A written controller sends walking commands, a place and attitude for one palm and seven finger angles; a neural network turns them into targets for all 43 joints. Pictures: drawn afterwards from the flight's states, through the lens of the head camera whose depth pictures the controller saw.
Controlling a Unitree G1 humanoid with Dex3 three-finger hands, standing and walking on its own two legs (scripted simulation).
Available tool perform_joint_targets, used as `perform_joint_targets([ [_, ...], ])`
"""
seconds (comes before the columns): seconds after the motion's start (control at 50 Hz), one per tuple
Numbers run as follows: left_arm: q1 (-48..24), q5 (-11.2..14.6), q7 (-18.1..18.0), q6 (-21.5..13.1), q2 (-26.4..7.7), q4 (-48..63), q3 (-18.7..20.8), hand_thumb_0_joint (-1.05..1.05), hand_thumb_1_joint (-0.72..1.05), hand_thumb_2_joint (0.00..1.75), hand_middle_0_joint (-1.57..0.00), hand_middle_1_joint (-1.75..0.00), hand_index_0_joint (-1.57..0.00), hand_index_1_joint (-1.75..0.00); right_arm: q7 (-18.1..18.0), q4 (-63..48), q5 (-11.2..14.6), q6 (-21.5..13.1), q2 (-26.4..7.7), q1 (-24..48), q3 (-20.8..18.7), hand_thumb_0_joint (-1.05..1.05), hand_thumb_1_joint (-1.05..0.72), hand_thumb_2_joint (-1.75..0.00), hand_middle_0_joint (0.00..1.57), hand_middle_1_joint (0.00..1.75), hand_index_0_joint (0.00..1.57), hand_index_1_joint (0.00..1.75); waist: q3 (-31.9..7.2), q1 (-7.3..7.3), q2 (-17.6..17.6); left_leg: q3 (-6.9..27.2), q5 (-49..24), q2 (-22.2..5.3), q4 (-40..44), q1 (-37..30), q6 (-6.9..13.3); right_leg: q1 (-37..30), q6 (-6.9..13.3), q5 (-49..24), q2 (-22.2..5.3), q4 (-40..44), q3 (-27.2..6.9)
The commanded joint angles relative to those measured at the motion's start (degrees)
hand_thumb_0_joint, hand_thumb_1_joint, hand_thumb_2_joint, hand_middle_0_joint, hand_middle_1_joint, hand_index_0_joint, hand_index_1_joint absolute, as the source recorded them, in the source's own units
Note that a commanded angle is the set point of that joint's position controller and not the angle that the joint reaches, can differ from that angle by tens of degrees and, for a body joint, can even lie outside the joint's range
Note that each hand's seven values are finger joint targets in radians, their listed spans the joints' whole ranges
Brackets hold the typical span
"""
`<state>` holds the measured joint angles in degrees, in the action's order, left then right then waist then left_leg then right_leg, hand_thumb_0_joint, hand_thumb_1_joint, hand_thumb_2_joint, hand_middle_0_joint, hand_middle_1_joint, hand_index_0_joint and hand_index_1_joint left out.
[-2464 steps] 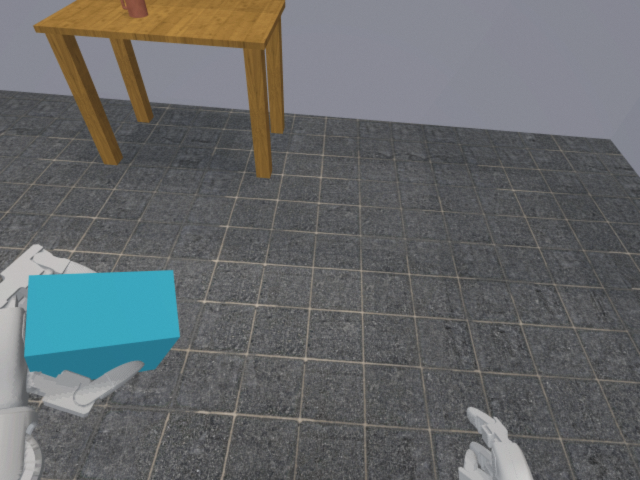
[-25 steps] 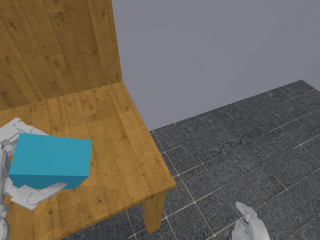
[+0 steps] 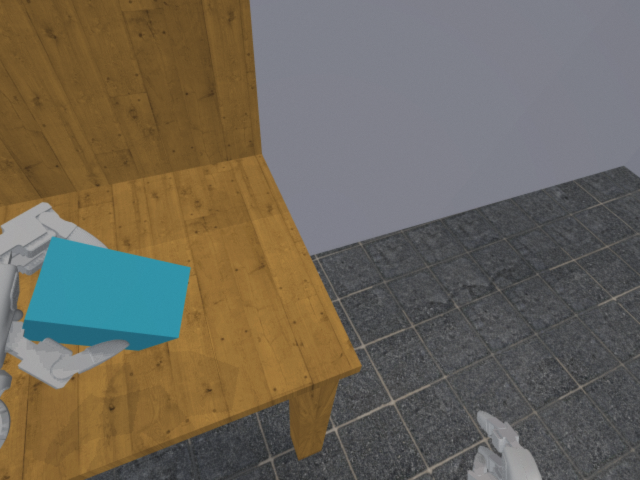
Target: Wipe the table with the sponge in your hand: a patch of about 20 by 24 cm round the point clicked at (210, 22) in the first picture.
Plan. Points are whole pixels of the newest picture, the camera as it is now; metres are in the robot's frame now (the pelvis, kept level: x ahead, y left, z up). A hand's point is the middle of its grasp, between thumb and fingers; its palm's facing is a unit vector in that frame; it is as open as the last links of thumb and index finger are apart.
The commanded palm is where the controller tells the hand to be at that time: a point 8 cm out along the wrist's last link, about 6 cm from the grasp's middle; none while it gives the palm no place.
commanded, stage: come to a stop and stand still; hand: left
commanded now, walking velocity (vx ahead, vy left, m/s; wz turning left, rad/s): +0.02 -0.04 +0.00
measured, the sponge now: (122, 307) +0.24 +0.22 +0.14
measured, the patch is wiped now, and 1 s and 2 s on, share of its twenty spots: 0.00 0.00 0.00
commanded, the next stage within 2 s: look again from close up in 1.02 s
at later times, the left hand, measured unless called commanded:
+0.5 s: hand (3, 286) +0.23 +0.32 +0.17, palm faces +0.40 -0.85 -0.34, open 10.6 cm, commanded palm +0.17 +0.34 +0.18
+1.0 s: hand out of the picture +0.21 +0.34 +0.16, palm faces +0.37 -0.86 -0.36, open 10.6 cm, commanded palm +0.15 +0.37 +0.18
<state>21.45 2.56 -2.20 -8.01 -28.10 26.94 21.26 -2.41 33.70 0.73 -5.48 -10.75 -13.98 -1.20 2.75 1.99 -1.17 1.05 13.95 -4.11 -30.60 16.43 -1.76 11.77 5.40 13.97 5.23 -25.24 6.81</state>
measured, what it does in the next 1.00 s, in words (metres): shifts its weight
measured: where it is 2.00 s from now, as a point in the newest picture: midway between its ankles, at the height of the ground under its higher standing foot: outside the picture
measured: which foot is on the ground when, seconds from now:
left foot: down 0.00-1.00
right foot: down 0.00-1.00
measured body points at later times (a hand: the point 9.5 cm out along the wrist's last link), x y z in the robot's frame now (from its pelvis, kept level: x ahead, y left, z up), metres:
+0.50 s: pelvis +0.01 +0.06 +0.00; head +0.03 +0.09 +0.45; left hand +0.20 +0.36 +0.19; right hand +0.18 -0.16 -0.06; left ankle +0.02 +0.15 -0.74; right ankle +0.00 -0.05 -0.74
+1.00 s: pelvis -0.01 +0.09 +0.01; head +0.01 +0.12 +0.45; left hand +0.19 +0.38 +0.18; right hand +0.16 -0.12 -0.06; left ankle +0.02 +0.15 -0.74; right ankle +0.00 -0.05 -0.74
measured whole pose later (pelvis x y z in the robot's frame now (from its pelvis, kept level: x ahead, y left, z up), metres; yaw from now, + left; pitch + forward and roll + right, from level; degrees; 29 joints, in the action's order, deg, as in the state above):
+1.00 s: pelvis -0.01 +0.09 +0.01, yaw +0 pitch -1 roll -1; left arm 23.8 1.2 -6.0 -12.0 -21.5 27.1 19.7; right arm -1.7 33.1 0.1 -8.1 -9.9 -13.8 2.0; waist 2.8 1.4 -2.4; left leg -3.5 11.2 2.5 -25.4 13.3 4.5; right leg 10.2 -1.4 11.2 -1.7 -22.8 3.5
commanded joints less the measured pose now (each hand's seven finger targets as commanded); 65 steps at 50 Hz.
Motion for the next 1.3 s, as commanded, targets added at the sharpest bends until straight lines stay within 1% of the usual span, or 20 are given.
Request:
perform_joint_targets([
  [0.0, -8.1, 2.1, 1.0, -5.7, -3.0, -5.1, 4.7, 0.00, 0.10, 1.30, -1.20, -1.60, -1.20, -1.60, 0.5, -8.5, 0.3, -6.1, -9.2, 1.3, -3.7, 0.00, -0.90, -0.90, 0.20, 0.30, 0.20, 0.30, -11.6, 0.27, 8.7, -5.2, -7.1, 1.5, -1.6, -2.4, 2.8, -4.1, -6.0, -24.7, -12.6, 1.4, -15.9],
  [0.02, -8.8, 2.2, 0.8, -7.0, -4.4, 4.4, 4.8, 0.00, 0.10, 1.30, -1.20, -1.60, -1.20, -1.60, 1.3, -9.9, 0.3, -5.8, -9.7, 0.3, -3.5, 0.00, -0.90, -0.90, 0.20, 0.30, 0.20, 0.30, -12.9, 0.20, 9.2, -4.3, -7.3, 0.6, 1.2, -2.1, 3.5, -6.5, -7.3, -21.3, -12.0, -0.2, -13.7],
  [0.04, -7.5, 2.4, 0.3, -7.9, -3.6, 8.6, 3.7, 0.00, 0.10, 1.30, -1.20, -1.60, -1.20, -1.60, 1.8, -10.3, 0.5, -6.2, -9.1, 2.7, -2.8, 0.00, -0.90, -0.90, 0.20, 0.30, 0.20, 0.30, -12.0, 0.78, 7.7, -3.1, -7.8, 0.3, 2.3, -2.4, 4.0, -5.5, -8.5, -16.8, -11.2, 0.1, -12.7],
  [0.08, -0.6, 2.3, -1.1, -8.2, -3.5, 11.0, 4.2, 0.00, 0.10, 1.30, -1.20, -1.60, -1.20, -1.60, 2.2, -10.6, 0.6, -6.7, -8.4, 4.1, -2.3, 0.00, -0.90, -0.90, 0.20, 0.30, 0.20, 0.30, -10.4, 1.45, 1.4, -2.4, -6.7, 0.4, 2.2, -1.3, 4.4, -5.2, -9.3, -11.4, -10.8, 2.4, -12.2],
  [0.1, 2.1, 2.5, -2.1, -8.0, -3.0, 10.8, 4.2, 0.00, 0.10, 1.30, -1.20, -1.60, -1.20, -1.60, 2.3, -9.8, 1.0, -6.8, -8.0, 5.9, -1.8, 0.00, -0.90, -0.90, 0.20, 0.30, 0.20, 0.30, -10.4, 0.97, 1.1, -1.7, -5.3, 0.4, 2.9, -3.7, 4.3, -2.9, -8.1, -7.6, -10.7, 3.5, -12.5],
  [0.16, 0.4, 2.3, -3.7, -8.3, -6.9, 12.0, 8.7, 0.00, 0.10, 1.30, -1.20, -1.60, -1.20, -1.60, 0.8, -9.8, 0.3, -7.0, -7.8, 5.9, -1.5, 0.00, -0.90, -0.90, 0.20, 0.30, 0.20, 0.30, -6.4, 0.36, -4.4, -0.8, -0.5, 1.6, 2.2, -3.1, 3.7, 2.4, -5.7, 4.2, -11.8, 9.4, -14.5],
  [0.18, 0.3, 2.4, -4.0, -8.3, -7.4, 11.6, 9.7, 0.00, 0.10, 1.30, -1.20, -1.60, -1.20, -1.60, 0.3, -9.7, 0.2, -7.0, -7.6, 5.9, -1.4, 0.00, -0.90, -0.90, 0.20, 0.30, 0.20, 0.30, -5.9, 0.05, -4.3, -0.4, -0.5, 1.8, 2.1, -3.7, 3.6, 3.7, -4.7, 5.7, -12.3, 10.2, -14.9],
  [0.2, -1.3, 2.4, -4.5, -8.6, -9.6, 13.1, 11.4, 0.00, 0.10, 1.30, -1.20, -1.60, -1.20, -1.60, -0.2, -8.9, 0.1, -6.7, -8.0, 6.4, -1.4, 0.00, -0.90, -0.90, 0.20, 0.30, 0.20, 0.30, -6.5, -0.45, -0.5, 0.3, -0.6, 1.6, 3.1, -5.4, 3.5, 4.8, -3.6, 6.8, -12.3, 9.9, -14.9],
  [0.26, -3.2, 2.1, -4.8, -8.9, -7.6, 13.9, 9.8, 0.00, 0.10, 1.30, -1.20, -1.60, -1.20, -1.60, -1.0, -9.2, -0.1, -6.8, -7.8, 6.2, -1.3, 0.00, -0.90, -0.90, 0.20, 0.30, 0.20, 0.30, -7.9, -0.55, 6.0, 2.8, -4.8, -0.3, 7.0, -4.8, 4.1, 0.2, -3.7, -1.1, -10.1, 5.6, -12.5],
  [0.3, -4.5, 1.7, -4.8, -9.1, -6.8, 14.2, 8.5, 0.00, 0.10, 1.30, -1.20, -1.60, -1.20, -1.60, -1.0, -8.8, 0.0, -7.4, -7.5, 6.7, -1.0, 0.00, -0.90, -0.90, 0.20, 0.30, 0.20, 0.30, -9.5, -0.61, 8.2, 3.9, -8.3, -1.4, 8.6, -5.2, 4.3, -2.7, -4.0, -6.2, -9.2, 2.8, -10.8],
  [0.38, -4.0, 1.1, -4.6, -8.5, -3.1, 13.4, 4.7, 0.00, 0.10, 1.30, -1.20, -1.60, -1.20, -1.60, -0.3, -8.6, -0.1, -8.1, -7.8, 5.6, -1.0, 0.00, -0.90, -0.90, 0.20, 0.30, 0.20, 0.30, -10.5, -0.53, 4.5, 3.7, -14.5, -2.0, 7.9, -5.7, 4.1, -5.4, -4.5, -12.3, -9.2, 2.1, -9.4],
  [0.48, -3.2, 0.2, -4.8, -7.5, -1.5, 12.6, 2.9, 0.00, 0.10, 1.30, -1.20, -1.60, -1.20, -1.60, 0.3, -8.3, -0.4, -7.4, -8.1, 5.7, -1.0, 0.00, -0.90, -0.90, 0.20, 0.30, 0.20, 0.30, -10.4, -0.89, 3.8, 3.8, -17.6, -2.2, 8.2, -5.9, 3.2, -5.9, -4.4, -14.2, -9.2, 2.3, -8.7],
  [0.6, -4.0, 0.1, -5.1, -7.3, -4.4, 15.1, 5.7, 0.00, 0.10, 1.30, -1.20, -1.60, -1.20, -1.60, -0.1, -9.1, -0.4, -6.0, -7.3, 6.7, -0.5, 0.00, -0.90, -0.90, 0.20, 0.30, 0.20, 0.30, -10.1, -1.07, 7.3, 4.0, -16.8, -2.5, 9.6, -5.5, 2.3, -6.0, -4.4, -11.9, -8.7, 2.2, -7.5],
  [0.62, -3.8, 0.3, -4.9, -7.4, -2.9, 14.5, 4.6, 0.00, 0.10, 1.30, -1.20, -1.60, -1.20, -1.60, -0.1, -9.3, -0.7, -5.7, -7.3, 6.2, -0.3, 0.00, -0.90, -0.90, 0.20, 0.30, 0.20, 0.30, -9.8, -1.19, 7.1, 4.5, -16.3, -2.7, 10.2, -4.7, 2.1, -6.1, -4.3, -11.1, -8.5, 2.3, -6.9],
  [0.72, -4.2, 0.0, -4.8, -7.7, -2.6, 16.5, 3.8, 0.00, 0.10, 1.30, -1.20, -1.60, -1.20, -1.60, -0.1, -9.7, -0.8, -5.8, -7.5, 5.9, -0.3, 0.00, -0.90, -0.90, 0.20, 0.30, 0.20, 0.30, -9.7, -1.19, 10.1, 5.2, -16.6, -3.5, 11.8, -5.6, 0.6, -5.2, -4.3, -7.1, -7.7, 1.3, -5.7],
  [0.88, -3.3, -0.5, -4.7, -7.7, -2.2, 13.9, 3.8, 0.00, 0.10, 1.30, -1.20, -1.60, -1.20, -1.60, -0.1, -9.7, -0.4, -5.8, -7.9, 5.2, -0.8, 0.00, -0.90, -0.90, 0.20, 0.30, 0.20, 0.30, -7.9, -1.20, 6.7, 5.5, -3.3, -3.4, 14.4, -1.4, 0.6, -6.9, -4.4, -4.9, -7.9, 2.8, -6.2],
  [0.94, -3.1, -0.7, -4.7, -8.0, -2.3, 13.5, 4.0, 0.00, 0.10, 1.30, -1.20, -1.60, -1.20, -1.60, -0.3, -9.6, -0.4, -6.2, -7.7, 5.6, -0.6, 0.00, -0.90, -0.90, 0.20, 0.30, 0.20, 0.30, -7.1, -1.21, 7.7, 6.0, 1.6, -3.2, 16.1, 0.2, 0.7, -7.1, -4.6, -3.7, -7.4, 2.5, -6.1],
  [1.08, -2.2, -0.7, -4.7, -8.4, -2.8, 13.5, 4.8, 0.00, 0.10, 1.30, -1.20, -1.60, -1.20, -1.60, -0.4, -9.1, -0.3, -6.7, -7.9, 5.5, -0.8, 0.00, -0.90, -0.90, 0.20, 0.30, 0.20, 0.30, -8.0, -1.33, 5.3, 4.9, 0.4, -1.8, 13.6, -0.2, 2.2, -7.5, -4.3, -5.7, -8.3, 4.2, -7.3],
  [1.2, -1.6, -0.6, -4.7, -8.4, -3.1, 13.1, 4.9, 0.00, 0.10, 1.30, -1.20, -1.60, -1.20, -1.60, -0.6, -8.7, -0.2, -7.0, -7.9, 5.8, -0.9, 0.00, -0.90, -0.90, 0.20, 0.30, 0.20, 0.30, -6.6, -1.44, 6.0, 4.5, 1.7, -1.7, 13.5, -0.7, 2.6, -5.2, -4.2, -3.8, -8.4, 5.3, -8.1],
  [1.28, -1.7, -0.3, -4.8, -7.9, -2.4, 11.2, 4.6, 0.00, 0.10, 1.30, -1.20, -1.60, -1.20, -1.60, -0.7, -8.7, -0.2, -6.6, -8.2, 5.7, -1.0, 0.00, -0.90, -0.90, 0.20, 0.30, 0.20, 0.30, -6.5, -1.50, 3.3, 4.0, 0.4, -0.9, 11.8, -1.5, 2.9, -4.0, -3.9, -4.3, -9.2, 7.2, -9.5],
])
